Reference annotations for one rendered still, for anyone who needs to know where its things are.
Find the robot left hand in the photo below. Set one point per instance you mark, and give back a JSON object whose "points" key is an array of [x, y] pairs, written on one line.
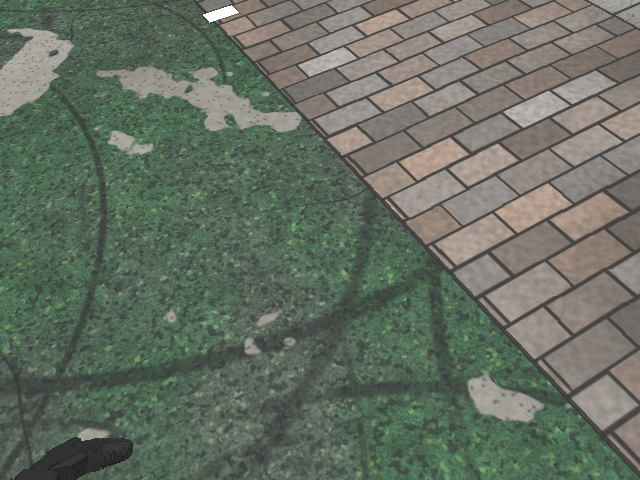
{"points": [[74, 458]]}

